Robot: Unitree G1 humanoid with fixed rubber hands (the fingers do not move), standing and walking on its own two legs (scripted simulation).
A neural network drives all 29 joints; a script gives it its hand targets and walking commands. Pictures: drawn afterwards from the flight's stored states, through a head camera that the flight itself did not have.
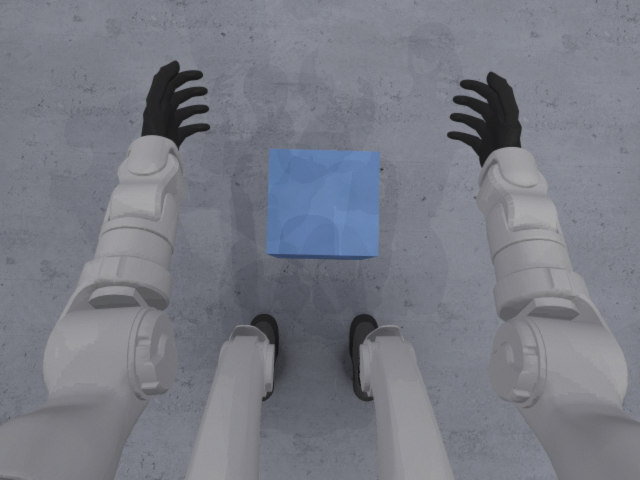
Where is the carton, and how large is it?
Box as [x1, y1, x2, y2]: [266, 149, 379, 259]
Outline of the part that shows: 269,149 266,253 276,257 362,259 377,256 379,152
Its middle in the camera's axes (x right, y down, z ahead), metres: +0.01 -0.07 +0.85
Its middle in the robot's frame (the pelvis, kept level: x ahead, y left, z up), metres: +0.47 -0.01 -0.51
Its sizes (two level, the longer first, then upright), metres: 0.210 0.200 0.250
